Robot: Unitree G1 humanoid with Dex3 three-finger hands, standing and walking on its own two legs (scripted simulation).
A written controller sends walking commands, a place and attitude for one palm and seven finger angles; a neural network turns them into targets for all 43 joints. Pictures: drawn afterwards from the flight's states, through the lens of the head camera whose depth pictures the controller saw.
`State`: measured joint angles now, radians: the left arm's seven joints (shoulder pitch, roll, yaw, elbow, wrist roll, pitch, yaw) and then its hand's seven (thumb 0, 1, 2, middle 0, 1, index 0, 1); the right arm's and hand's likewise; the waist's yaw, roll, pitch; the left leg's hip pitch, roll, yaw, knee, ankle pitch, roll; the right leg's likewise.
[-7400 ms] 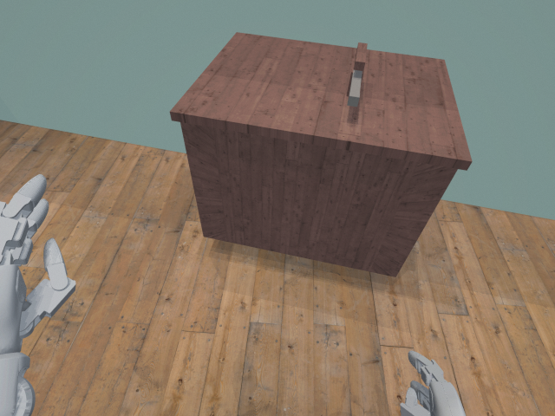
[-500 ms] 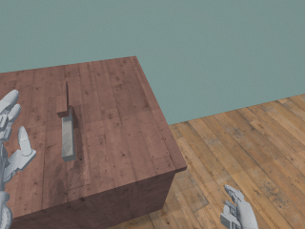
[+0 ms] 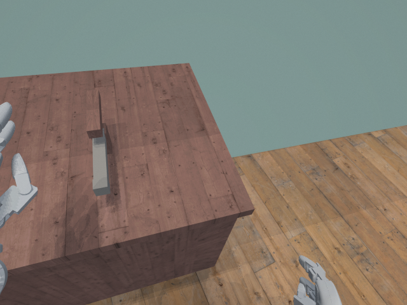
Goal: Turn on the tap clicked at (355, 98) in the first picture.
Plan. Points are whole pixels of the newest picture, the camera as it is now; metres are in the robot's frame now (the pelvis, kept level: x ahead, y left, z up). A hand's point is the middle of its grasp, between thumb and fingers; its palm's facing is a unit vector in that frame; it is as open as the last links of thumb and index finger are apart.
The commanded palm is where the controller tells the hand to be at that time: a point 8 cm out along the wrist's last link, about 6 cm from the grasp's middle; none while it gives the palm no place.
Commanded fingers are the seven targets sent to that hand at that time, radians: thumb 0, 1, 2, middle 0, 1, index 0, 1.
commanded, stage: shuffle to correct the standing spot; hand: left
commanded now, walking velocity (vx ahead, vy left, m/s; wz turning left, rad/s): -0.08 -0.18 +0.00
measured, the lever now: (101, 186) +0.32 +0.25 +0.01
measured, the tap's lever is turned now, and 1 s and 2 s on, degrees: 0 0 0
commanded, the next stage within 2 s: none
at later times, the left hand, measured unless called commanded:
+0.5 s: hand (84, 191) +0.23 +0.21 +0.16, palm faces +0.33 -0.86 -0.39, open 7.4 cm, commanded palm +0.17 +0.24 +0.17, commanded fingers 0.00 0.90 0.90 -0.20 -0.30 -0.20 -0.30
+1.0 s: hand (92, 196) +0.22 +0.19 +0.16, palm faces +0.30 -0.85 -0.43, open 7.4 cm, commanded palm +0.16 +0.23 +0.17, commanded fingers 0.00 0.90 0.90 -0.20 -0.30 -0.20 -0.30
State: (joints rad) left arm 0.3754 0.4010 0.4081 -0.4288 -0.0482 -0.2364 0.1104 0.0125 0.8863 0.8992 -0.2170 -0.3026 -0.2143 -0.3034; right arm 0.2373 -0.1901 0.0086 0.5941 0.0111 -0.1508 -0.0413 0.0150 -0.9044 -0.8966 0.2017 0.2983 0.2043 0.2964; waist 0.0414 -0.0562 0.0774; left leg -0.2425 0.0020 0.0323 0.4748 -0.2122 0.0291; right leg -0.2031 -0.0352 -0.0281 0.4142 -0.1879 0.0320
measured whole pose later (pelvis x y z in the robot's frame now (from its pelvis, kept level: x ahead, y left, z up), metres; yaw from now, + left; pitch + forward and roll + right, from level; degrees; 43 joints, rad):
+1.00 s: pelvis +0.00 -0.05 -0.01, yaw -1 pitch +1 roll -1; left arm 0.47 0.41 0.41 -0.56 -0.09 -0.18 0.07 0.01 0.89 0.90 -0.21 -0.30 -0.21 -0.30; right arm 0.21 -0.19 -0.02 0.55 0.01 -0.12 -0.04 0.01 -0.90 -0.90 0.20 0.30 0.20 0.30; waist 0.02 -0.02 0.09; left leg -0.32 0.09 0.01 0.55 -0.24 -0.05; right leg -0.29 0.05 -0.04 0.49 -0.22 -0.04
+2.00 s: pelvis +0.00 -0.07 -0.01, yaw +0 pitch +1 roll -2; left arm 0.47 0.44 0.44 -0.64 -0.07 -0.24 0.07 0.01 0.89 0.90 -0.21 -0.30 -0.21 -0.30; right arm 0.16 -0.18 -0.03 0.54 0.00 -0.14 -0.03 0.01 -0.90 -0.90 0.20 0.30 0.20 0.30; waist 0.01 0.00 0.14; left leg -0.37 0.11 -0.03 0.59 -0.25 -0.06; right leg -0.31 0.07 -0.09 0.51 -0.23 -0.07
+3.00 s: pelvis -0.05 -0.13 -0.01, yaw -1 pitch -1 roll -1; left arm 0.21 0.50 0.46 -0.37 -0.03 -0.27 0.12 0.01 0.88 0.90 -0.22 -0.30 -0.22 -0.30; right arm 0.23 -0.20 0.04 0.60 0.01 -0.18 -0.04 0.01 -0.91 -0.90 0.20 0.30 0.20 0.30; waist 0.04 -0.02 0.09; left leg -0.28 0.06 -0.01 0.57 -0.28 -0.03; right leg -0.28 -0.02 -0.09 0.54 -0.24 -0.01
